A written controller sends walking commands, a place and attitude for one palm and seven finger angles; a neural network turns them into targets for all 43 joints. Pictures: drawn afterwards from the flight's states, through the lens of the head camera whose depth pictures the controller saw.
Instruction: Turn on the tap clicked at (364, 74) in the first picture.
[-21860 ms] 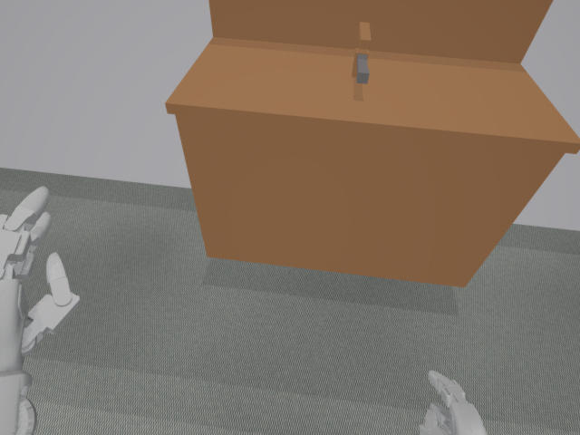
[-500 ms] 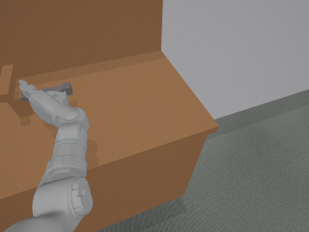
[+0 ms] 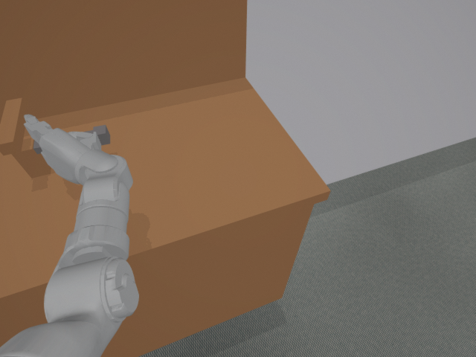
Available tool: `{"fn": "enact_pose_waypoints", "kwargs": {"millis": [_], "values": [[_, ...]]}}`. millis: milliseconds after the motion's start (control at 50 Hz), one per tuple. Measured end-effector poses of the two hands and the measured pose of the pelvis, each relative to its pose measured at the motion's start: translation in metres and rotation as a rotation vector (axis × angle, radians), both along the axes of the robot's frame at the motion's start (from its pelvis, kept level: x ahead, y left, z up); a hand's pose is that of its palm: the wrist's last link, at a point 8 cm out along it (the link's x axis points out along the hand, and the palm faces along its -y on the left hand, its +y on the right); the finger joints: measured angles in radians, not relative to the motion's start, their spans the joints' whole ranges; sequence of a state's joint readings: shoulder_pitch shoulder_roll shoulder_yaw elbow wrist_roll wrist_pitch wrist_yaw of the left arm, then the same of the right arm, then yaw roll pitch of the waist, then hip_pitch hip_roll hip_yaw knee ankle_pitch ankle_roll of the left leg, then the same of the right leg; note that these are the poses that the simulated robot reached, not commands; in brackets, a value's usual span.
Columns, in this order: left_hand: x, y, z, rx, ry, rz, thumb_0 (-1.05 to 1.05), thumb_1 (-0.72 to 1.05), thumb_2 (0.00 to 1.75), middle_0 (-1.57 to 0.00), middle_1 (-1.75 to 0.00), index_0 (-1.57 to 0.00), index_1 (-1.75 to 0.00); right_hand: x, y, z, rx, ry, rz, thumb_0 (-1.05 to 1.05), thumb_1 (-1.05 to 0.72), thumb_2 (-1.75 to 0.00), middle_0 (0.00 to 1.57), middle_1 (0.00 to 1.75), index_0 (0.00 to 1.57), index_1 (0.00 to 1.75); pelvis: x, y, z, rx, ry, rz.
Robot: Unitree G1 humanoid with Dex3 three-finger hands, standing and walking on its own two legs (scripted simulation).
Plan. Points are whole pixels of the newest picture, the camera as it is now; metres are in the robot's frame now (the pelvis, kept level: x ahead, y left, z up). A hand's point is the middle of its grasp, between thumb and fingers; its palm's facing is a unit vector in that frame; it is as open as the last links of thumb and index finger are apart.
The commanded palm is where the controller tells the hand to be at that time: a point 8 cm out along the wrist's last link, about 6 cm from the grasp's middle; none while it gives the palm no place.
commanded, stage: lift the hand up off the lever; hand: left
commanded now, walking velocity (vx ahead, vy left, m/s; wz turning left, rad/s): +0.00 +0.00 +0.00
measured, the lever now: (101, 135) +0.53 +0.28 +0.09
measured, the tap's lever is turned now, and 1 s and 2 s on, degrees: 86 86 86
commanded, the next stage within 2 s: draw the hand back beside the body in 0.60 s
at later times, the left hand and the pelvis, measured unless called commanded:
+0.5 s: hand (92, 132) +0.45 +0.25 +0.16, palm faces +0.82 -0.56 -0.08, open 7.8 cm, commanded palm +0.40 +0.26 +0.16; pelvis +0.01 +0.01 +0.01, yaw +0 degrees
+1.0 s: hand (96, 161) +0.39 +0.22 +0.15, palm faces +0.38 -0.91 -0.14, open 7.7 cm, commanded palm +0.34 +0.26 +0.17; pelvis +0.02 +0.01 +0.02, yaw -4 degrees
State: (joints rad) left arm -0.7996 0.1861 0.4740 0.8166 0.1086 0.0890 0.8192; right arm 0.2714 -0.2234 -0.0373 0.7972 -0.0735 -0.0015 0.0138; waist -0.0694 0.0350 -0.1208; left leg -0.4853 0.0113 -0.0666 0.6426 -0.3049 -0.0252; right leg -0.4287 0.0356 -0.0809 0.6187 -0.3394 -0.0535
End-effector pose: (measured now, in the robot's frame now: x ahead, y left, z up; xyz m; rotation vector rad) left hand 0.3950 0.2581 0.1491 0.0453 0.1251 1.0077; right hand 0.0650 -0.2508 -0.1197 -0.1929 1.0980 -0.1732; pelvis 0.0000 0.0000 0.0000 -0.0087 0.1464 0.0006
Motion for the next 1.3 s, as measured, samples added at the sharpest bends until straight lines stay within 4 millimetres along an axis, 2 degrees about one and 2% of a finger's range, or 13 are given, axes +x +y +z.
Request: {"fn": "enact_pose_waypoints", "kwargs": {"millis": [160, 300, 460, 720, 840, 920, 1020, 1100, 1200, 1300], "values": [[0.007, 0.001, 0.005, -0.005, -0.013, -0.018, 0.01, 0.91, 0.90, -0.15, -0.15, -0.15, -0.15, -0.010, -0.003, 0.001, -0.012, 0.029, -0.004, 0.01, -0.90, -0.90, 0.20, 0.30, 0.20, 0.30, 0.000, 0.001, 0.001, -0.001, 0.004, 0.003], [0.009, -0.001, 0.004, -0.034, -0.008, -0.023, 0.01, 0.90, 0.90, -0.15, -0.15, -0.15, -0.15, -0.007, 0.001, 0.002, -0.001, 0.019, -0.021, 0.01, -0.90, -0.90, 0.20, 0.30, 0.20, 0.30, 0.005, 0.004, 0.003, 0.000, -0.003, -0.009], [0.002, 0.001, 0.013, -0.017, -0.023, -0.026, 0.01, 0.90, 0.90, -0.15, -0.15, -0.15, -0.15, 0.013, 0.010, 0.005, 0.015, -0.027, -0.004, 0.01, -0.90, -0.90, 0.20, 0.30, 0.20, 0.30, 0.010, 0.008, 0.005, 0.001, -0.024, -0.011], [0.002, -0.002, 0.013, -0.028, -0.004, -0.032, 0.01, 0.90, 0.90, -0.15, -0.15, -0.15, -0.15, 0.048, 0.018, 0.010, 0.022, -0.092, 0.050, 0.01, -0.90, -0.90, 0.20, 0.30, 0.20, 0.30, 0.012, 0.009, 0.006, 0.004, -0.023, -0.003], [0.004, -0.017, 0.019, 0.058, -0.051, -0.401, 0.01, 0.91, 0.90, -0.15, -0.15, -0.15, -0.15, 0.048, 0.013, 0.017, 0.005, -0.111, -0.033, 0.01, -0.90, -0.90, 0.20, 0.30, 0.20, 0.30, 0.015, 0.008, 0.009, 0.008, -0.057, -0.039], [-0.016, -0.014, 0.016, 0.009, -0.093, -0.549, 0.01, 0.90, 0.90, -0.16, -0.16, -0.16, -0.16, 0.048, 0.008, 0.026, -0.009, -0.144, -0.091, 0.01, -0.90, -0.90, 0.20, 0.30, 0.20, 0.30, 0.018, 0.007, 0.013, 0.006, -0.096, -0.066], [-0.055, 0.012, 0.007, 0.128, -0.048, -0.628, 0.01, 0.90, 0.90, -0.17, -0.17, -0.16, -0.17, 0.052, 0.005, 0.036, -0.006, -0.215, -0.088, 0.01, -0.90, -0.90, 0.20, 0.30, 0.20, 0.30, 0.016, 0.007, 0.017, 0.004, -0.151, -0.073], [-0.085, 0.025, 0.017, 0.219, -0.071, -0.649, 0.02, 0.90, 0.90, -0.17, -0.18, -0.17, -0.18, 0.060, 0.005, 0.042, -0.020, -0.255, -0.031, 0.01, -0.90, -0.90, 0.20, 0.30, 0.20, 0.30, 0.010, 0.010, 0.018, 0.002, -0.182, -0.059], [-0.105, 0.020, 0.028, 0.269, -0.133, -0.695, 0.02, 0.90, 0.90, -0.17, -0.20, -0.17, -0.20, 0.077, 0.014, 0.049, -0.020, -0.298, 0.039, 0.02, -0.90, -0.90, 0.20, 0.30, 0.20, 0.30, 0.001, 0.014, 0.020, 0.003, -0.203, -0.041], [-0.116, 0.012, 0.027, 0.277, -0.155, -0.748, 0.01, 0.90, 0.90, -0.17, -0.21, -0.17, -0.21, 0.092, 0.029, 0.059, 0.006, -0.367, 0.057, 0.02, -0.90, -0.90, 0.20, 0.30, 0.20, 0.30, -0.004, 0.015, 0.021, 0.004, -0.214, -0.047]]}}
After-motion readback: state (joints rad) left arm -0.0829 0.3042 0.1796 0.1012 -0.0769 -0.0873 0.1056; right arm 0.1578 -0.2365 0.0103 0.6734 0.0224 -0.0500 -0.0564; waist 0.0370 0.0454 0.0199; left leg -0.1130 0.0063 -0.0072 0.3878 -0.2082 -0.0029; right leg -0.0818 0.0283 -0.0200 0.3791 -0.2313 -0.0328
